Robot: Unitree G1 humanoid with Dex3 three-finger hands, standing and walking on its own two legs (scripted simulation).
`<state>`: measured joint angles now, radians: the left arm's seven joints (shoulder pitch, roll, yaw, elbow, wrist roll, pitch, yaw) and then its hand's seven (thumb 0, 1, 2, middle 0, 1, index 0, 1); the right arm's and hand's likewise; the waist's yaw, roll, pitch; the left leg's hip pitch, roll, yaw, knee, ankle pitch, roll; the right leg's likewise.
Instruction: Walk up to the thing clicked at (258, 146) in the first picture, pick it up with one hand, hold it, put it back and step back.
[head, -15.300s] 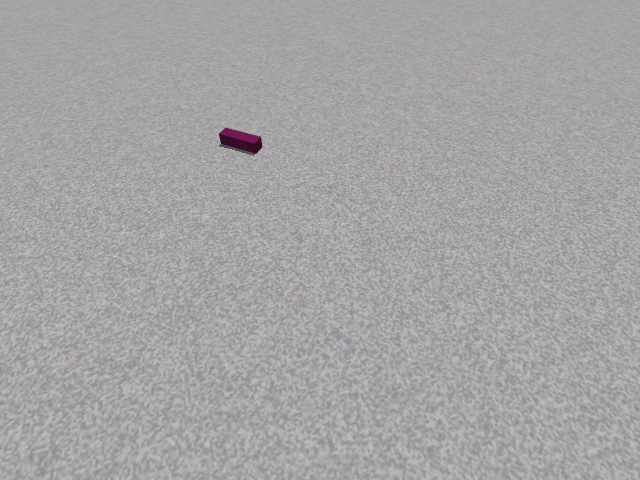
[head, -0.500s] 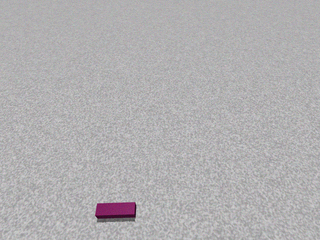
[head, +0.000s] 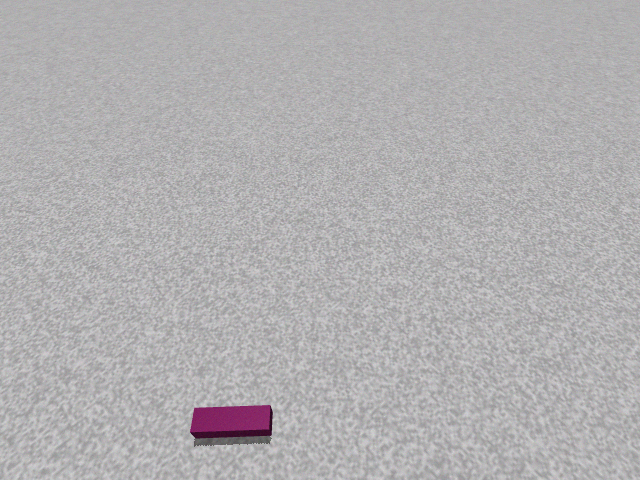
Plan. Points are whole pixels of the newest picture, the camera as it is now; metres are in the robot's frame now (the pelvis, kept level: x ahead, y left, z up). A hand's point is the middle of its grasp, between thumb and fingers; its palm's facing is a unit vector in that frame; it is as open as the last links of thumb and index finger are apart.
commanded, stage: stand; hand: left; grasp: from above
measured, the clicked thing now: (233, 421) +0.41 +0.29 -0.75
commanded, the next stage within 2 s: rise first in 0.14 s
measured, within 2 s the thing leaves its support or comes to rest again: neither
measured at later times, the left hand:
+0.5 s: hand out of the picture +0.15 +0.25 -0.17, palm faces -0.03 -0.93 -0.37, open 9.3 cm
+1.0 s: hand out of the picture +0.13 +0.27 -0.23, palm faces -0.17 -0.86 -0.47, open 14.1 cm
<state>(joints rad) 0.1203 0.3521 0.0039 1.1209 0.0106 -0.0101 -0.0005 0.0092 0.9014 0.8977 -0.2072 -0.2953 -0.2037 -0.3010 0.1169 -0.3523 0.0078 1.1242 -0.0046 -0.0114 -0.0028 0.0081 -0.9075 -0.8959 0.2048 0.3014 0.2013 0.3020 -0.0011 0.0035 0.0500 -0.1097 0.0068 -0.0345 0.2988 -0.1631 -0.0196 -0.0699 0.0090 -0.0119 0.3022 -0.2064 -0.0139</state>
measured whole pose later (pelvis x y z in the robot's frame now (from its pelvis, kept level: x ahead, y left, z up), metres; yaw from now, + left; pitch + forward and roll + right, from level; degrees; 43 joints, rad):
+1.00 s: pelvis -0.01 +0.02 -0.09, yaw -1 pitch +18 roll -2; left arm 0.26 0.31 0.13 0.46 0.25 0.22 0.02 0.00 -0.54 0.99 -0.09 -1.06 -0.09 -1.06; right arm 0.20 -0.24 -0.03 0.55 0.02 -0.12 -0.02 0.01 -0.93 -0.90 0.20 0.30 0.20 0.30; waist -0.03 0.01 -0.12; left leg -0.91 0.01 -0.03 1.12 -0.51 0.01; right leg -0.85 0.02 -0.01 1.08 -0.54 0.01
